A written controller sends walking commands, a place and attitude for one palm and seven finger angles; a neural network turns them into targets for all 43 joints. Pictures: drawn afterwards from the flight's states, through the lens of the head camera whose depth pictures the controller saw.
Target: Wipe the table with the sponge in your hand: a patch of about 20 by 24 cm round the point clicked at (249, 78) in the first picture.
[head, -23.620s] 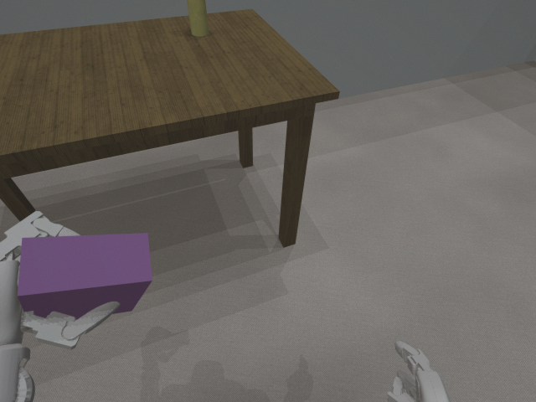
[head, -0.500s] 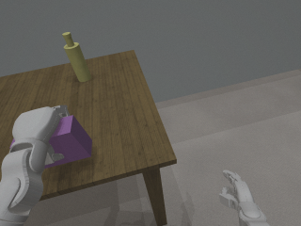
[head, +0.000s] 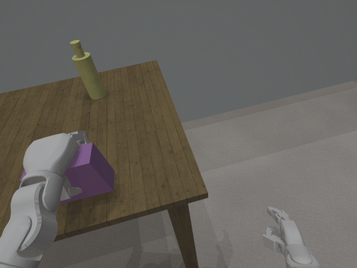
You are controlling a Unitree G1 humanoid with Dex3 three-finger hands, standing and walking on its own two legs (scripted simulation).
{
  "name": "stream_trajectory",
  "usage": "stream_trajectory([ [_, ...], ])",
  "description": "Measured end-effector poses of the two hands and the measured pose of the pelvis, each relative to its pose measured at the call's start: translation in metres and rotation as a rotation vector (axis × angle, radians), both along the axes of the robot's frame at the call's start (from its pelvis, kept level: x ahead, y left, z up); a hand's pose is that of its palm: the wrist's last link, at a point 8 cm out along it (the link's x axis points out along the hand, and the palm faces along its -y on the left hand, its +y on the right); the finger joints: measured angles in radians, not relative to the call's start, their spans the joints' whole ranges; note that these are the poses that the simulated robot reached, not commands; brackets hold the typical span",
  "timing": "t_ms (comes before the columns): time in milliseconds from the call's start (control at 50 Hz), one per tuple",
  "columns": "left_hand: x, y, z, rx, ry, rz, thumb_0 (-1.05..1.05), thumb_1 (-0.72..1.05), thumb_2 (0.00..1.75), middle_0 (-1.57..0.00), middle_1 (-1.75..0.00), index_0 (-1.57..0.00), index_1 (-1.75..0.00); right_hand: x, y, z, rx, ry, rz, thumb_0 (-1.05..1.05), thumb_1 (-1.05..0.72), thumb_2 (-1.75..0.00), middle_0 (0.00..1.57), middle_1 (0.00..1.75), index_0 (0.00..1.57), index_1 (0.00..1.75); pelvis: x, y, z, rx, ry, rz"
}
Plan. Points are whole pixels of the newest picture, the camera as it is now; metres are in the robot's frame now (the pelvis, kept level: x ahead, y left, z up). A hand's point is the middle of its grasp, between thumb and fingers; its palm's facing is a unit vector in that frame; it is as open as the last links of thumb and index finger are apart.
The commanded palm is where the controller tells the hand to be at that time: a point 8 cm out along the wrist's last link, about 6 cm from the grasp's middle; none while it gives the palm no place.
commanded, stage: move the sponge above the wiping area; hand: left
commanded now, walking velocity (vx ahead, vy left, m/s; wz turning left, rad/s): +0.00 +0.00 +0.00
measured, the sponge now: (77, 179) +0.25 +0.27 +0.10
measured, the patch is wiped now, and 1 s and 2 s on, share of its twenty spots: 0.00 0.00 0.00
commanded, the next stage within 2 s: lower the sponge onto the table in 1.98 s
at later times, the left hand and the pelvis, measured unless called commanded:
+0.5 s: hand (73, 168) +0.25 +0.26 +0.14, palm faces +0.08 -0.08 -0.99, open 9.7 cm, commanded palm +0.21 +0.26 +0.21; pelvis +0.00 +0.00 +0.00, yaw +0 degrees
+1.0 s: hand (71, 165) +0.25 +0.26 +0.15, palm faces +0.10 -0.06 -0.99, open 9.7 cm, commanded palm +0.21 +0.27 +0.22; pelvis +0.00 -0.01 +0.00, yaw +0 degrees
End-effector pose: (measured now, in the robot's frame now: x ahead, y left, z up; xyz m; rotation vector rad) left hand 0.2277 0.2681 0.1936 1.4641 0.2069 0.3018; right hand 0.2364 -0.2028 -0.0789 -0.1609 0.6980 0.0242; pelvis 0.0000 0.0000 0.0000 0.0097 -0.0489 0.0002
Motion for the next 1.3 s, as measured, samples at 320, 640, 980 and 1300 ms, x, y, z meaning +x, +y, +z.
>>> stream_trajectory([
  [320, -0.009, -0.001, -0.002, -0.003, -0.007, 0.037, 0.00, -0.47, 1.04, -0.77, -1.37, -0.78, -1.36, 0.010, 0.002, 0.006, 0.011, -0.016, 0.016, 0.02, -0.90, -0.90, 0.20, 0.30, 0.20, 0.30, 0.004, -0.002, -0.001, 0.002, -0.003, -0.002],
  [640, -0.003, -0.009, 0.009, 0.017, -0.033, 0.016, 0.00, -0.47, 1.04, -0.77, -1.37, -0.78, -1.36, 0.005, 0.001, 0.005, 0.024, -0.015, 0.013, 0.02, -0.90, -0.90, 0.20, 0.30, 0.20, 0.30, -0.001, -0.006, 0.000, 0.004, -0.009, -0.006],
  [980, -0.001, -0.012, 0.006, 0.018, -0.018, -0.048, 0.00, -0.47, 1.04, -0.77, -1.37, -0.78, -1.36, -0.005, -0.011, 0.000, -0.011, 0.003, -0.012, 0.02, -0.90, -0.90, 0.20, 0.30, 0.20, 0.30, 0.000, -0.006, 0.000, 0.000, -0.010, -0.004],
  [1300, -0.001, -0.008, -0.001, -0.008, 0.025, -0.001, 0.00, -0.47, 1.04, -0.77, -1.37, -0.78, -1.36, 0.009, 0.004, 0.004, 0.000, -0.021, 0.021, 0.02, -0.90, -0.90, 0.20, 0.30, 0.20, 0.30, 0.000, -0.002, 0.000, 0.001, -0.009, 0.007],
])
